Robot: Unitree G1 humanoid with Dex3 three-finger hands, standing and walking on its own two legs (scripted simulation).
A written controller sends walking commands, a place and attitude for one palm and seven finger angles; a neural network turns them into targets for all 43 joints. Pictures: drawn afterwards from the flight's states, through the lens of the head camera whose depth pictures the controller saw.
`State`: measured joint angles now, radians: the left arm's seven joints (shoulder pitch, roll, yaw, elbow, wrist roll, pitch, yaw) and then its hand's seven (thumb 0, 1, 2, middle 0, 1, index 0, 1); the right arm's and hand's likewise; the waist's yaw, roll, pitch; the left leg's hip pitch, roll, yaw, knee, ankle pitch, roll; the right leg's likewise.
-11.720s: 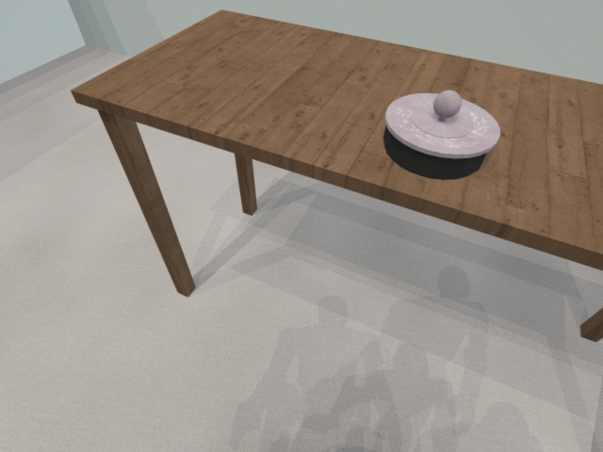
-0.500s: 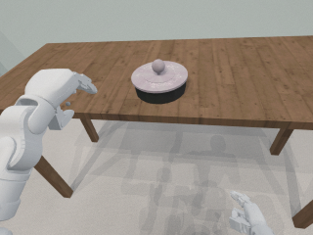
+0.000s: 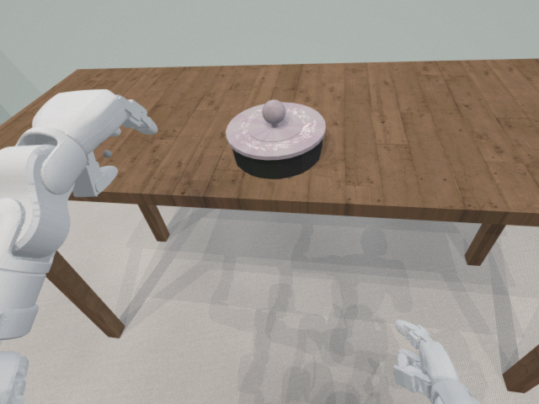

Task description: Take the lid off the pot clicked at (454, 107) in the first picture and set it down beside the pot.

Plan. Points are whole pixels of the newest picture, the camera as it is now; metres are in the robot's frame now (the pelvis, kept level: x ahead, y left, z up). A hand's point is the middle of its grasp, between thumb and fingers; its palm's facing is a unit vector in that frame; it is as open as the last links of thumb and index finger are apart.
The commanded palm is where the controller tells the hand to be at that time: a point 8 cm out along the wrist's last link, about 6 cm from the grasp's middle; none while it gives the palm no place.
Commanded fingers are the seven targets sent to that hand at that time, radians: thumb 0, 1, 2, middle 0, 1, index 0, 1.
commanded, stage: reach forward and open the fingers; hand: left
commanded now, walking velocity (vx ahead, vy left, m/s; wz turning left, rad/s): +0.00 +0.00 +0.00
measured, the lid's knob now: (273, 112) +0.57 +0.07 +0.17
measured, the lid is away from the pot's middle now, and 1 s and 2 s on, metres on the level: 0.00 0.00 0.00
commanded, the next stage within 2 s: move the open hand above the knob in 0.12 s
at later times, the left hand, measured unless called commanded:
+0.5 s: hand (137, 132) +0.37 +0.22 +0.26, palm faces +0.05 +0.00 -1.00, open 10.0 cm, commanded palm +0.32 +0.21 +0.32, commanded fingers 0.00 -0.41 1.74 -0.89 -0.08 -0.89 -0.08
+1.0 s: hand (203, 124) +0.42 +0.15 +0.24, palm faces -0.06 -0.02 -1.00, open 10.0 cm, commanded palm +0.40 +0.16 +0.32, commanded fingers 0.00 -0.41 1.74 -0.89 -0.08 -0.89 -0.08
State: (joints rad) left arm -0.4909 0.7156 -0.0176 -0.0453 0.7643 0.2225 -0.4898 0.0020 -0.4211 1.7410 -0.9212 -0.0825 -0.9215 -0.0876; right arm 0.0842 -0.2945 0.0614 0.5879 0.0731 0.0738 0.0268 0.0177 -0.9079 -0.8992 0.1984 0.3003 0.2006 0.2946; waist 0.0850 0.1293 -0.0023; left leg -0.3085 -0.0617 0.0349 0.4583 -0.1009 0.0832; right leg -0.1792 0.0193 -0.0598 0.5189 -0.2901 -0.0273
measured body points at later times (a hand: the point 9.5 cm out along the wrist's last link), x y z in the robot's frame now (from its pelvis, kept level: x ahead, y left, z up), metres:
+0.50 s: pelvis +0.01 +0.01 +0.00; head +0.01 -0.04 +0.45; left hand +0.36 +0.22 +0.31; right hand +0.25 -0.19 -0.09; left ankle +0.09 +0.06 -0.73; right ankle +0.00 -0.10 -0.73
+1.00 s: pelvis +0.03 -0.01 +0.00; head +0.02 -0.05 +0.45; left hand +0.42 +0.15 +0.29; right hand +0.22 -0.23 -0.10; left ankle +0.09 +0.06 -0.73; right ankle +0.00 -0.10 -0.73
